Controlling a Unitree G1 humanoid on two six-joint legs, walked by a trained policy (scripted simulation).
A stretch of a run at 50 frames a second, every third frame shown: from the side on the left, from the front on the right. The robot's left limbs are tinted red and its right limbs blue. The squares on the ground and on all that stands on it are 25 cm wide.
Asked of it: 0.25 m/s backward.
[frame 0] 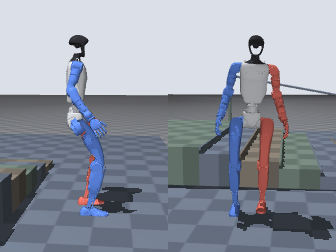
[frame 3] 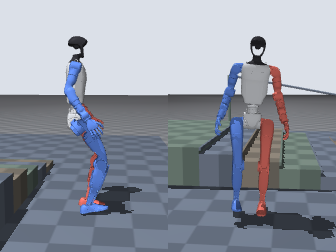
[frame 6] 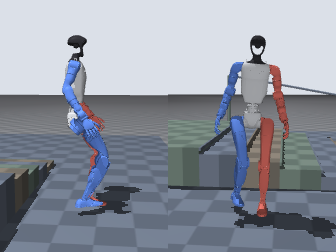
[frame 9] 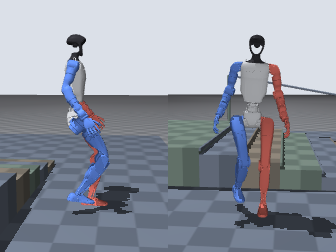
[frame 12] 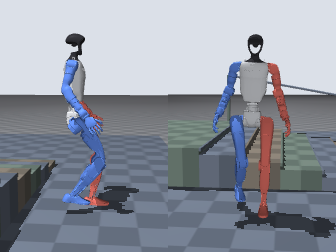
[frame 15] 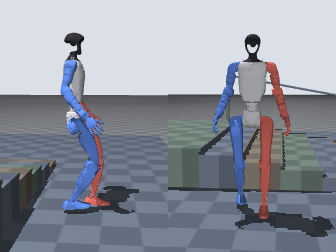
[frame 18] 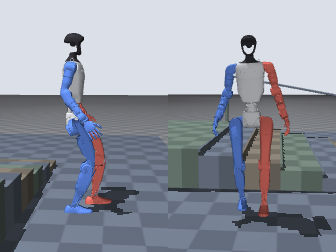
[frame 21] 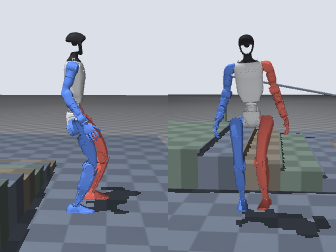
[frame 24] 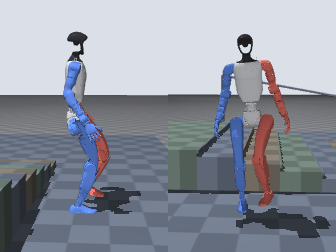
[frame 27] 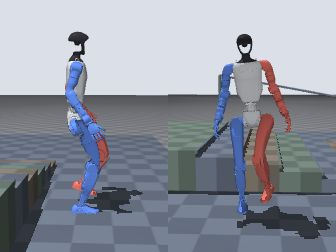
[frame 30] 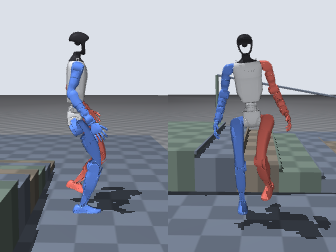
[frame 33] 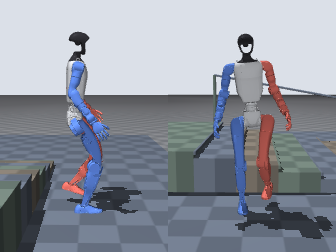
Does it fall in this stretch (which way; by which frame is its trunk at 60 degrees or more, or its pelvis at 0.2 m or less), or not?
no
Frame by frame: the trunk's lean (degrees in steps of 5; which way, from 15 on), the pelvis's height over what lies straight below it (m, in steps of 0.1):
0: 5, 0.7
3: 5, 0.7
6: 5, 0.7
9: 5, 0.8
12: 5, 0.8
15: 0, 0.8
18: 5, 0.8
21: 5, 0.8
24: 5, 0.8
27: 5, 0.8
30: 5, 0.8
33: 5, 0.8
